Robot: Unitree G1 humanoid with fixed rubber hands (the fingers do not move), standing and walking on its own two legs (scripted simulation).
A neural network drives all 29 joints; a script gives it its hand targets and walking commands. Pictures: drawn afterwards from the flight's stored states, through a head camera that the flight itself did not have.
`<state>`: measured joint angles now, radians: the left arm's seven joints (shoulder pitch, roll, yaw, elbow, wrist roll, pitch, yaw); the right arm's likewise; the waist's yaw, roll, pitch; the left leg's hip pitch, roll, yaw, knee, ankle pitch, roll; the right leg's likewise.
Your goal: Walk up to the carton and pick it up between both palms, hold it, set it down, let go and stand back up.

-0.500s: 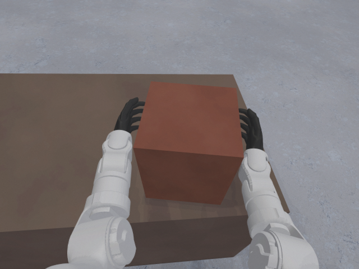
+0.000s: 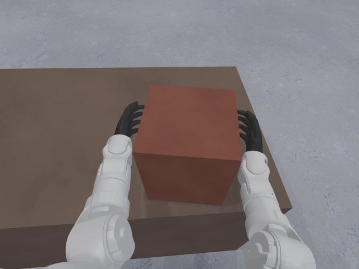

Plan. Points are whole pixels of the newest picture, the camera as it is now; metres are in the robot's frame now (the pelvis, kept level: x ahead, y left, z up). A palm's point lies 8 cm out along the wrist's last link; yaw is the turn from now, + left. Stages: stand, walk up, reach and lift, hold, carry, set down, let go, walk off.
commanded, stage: set down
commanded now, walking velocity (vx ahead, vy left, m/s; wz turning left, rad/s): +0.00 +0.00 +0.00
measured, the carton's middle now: (188, 148) +0.41 -0.02 -0.01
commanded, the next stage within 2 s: none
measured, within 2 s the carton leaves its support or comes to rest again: rests again in 0.02 s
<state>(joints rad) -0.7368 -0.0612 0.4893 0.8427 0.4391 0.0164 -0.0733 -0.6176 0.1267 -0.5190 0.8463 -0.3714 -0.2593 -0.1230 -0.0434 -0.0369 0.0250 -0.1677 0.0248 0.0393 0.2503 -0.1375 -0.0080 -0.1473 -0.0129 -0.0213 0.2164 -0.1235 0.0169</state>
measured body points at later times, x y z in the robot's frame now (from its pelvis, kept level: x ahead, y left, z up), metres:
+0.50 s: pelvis +0.00 +0.00 +0.00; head +0.05 +0.01 +0.45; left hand +0.42 +0.12 +0.05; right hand +0.38 -0.18 +0.05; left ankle -0.01 +0.12 -0.75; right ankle -0.01 -0.13 -0.75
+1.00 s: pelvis +0.00 +0.00 +0.00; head +0.06 +0.02 +0.44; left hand +0.43 +0.12 +0.05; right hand +0.38 -0.18 +0.05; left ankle -0.01 +0.12 -0.75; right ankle -0.01 -0.13 -0.75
